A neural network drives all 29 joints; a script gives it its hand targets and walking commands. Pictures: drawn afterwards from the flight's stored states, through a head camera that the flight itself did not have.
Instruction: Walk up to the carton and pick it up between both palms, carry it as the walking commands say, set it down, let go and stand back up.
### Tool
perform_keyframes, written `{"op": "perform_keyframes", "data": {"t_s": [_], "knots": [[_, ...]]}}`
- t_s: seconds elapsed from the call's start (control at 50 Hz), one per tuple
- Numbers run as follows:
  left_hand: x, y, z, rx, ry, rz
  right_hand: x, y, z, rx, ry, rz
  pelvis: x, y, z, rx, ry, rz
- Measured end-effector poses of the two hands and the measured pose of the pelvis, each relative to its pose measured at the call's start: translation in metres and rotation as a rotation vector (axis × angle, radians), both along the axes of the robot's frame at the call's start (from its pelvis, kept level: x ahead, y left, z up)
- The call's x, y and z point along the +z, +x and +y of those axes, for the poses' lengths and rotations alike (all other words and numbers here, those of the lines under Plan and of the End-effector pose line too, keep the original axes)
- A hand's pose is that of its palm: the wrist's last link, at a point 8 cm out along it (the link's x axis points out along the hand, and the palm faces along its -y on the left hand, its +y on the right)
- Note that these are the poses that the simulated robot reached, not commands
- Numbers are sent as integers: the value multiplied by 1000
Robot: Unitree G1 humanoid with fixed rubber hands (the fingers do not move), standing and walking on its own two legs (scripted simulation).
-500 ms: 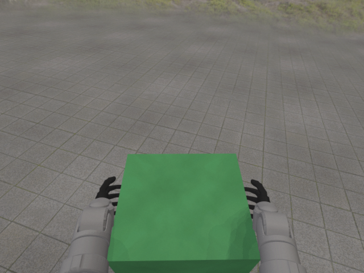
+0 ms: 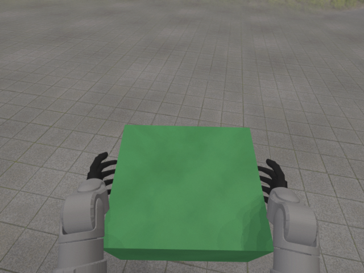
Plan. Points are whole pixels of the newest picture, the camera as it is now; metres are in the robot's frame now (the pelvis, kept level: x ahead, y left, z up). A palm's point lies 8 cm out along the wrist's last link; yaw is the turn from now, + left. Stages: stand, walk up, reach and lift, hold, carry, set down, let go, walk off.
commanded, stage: carry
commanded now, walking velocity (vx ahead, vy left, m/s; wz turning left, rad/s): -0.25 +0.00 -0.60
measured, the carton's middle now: (185, 192) +0.30 -0.01 +0.03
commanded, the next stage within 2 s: none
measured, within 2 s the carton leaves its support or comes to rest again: neither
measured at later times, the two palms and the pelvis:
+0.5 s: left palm out of the picture +0.07 +0.13 +0.09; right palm out of the picture -0.03 -0.23 +0.10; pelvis -0.20 +0.00 +0.01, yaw -16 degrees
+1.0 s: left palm out of the picture -0.14 +0.05 +0.08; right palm out of the picture -0.36 -0.25 +0.08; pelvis -0.44 +0.04 +0.01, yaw -32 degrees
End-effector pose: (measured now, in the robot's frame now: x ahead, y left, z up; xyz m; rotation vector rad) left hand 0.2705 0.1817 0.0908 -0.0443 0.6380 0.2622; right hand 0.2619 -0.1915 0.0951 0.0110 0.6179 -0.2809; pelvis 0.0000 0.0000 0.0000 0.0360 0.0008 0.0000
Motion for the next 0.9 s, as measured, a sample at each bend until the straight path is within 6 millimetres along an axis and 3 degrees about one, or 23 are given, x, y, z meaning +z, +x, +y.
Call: {"op": "perform_keyframes", "data": {"t_s": [0.2, 0.3, 0.46, 0.54, 0.62, 0.72, 0.82, 0.9], "knots": [[-14, -75, -41, -61, -28, 49, -30, -123, -36, -170, 96, 50, -18, -64, -13, -141, -33, -5], [-24, -121, -54, -108, -21, 98, -34, -180, -47, -220, 104, 95, -14, -104, -13, -160, -24, -17], [-11, -189, -51, -151, -68, 88, -3, -265, -40, -271, 55, 86, 7, -177, -6, -240, 12, -14], [10, -220, -55, -198, -66, 47, 16, -312, -40, -313, 54, 46, 18, -214, 0, -307, -36, -20], [23, -245, -67, -256, -49, -4, 25, -355, -47, -353, 51, -5, 16, -253, 2, -358, -48, -17], [20, -287, -92, -338, -2, -10, 7, -420, -63, -407, 64, -7, 1, -307, -2, -434, -55, -9], [-3, -342, -115, -401, 1, 107, -15, -503, -74, -509, 108, 95, 5, -354, 6, -468, -26, -17], [-12, -376, -126, -481, 25, 135, -25, -563, -70, -597, 142, 118, 7, -392, 17, -513, -10, -11]]}}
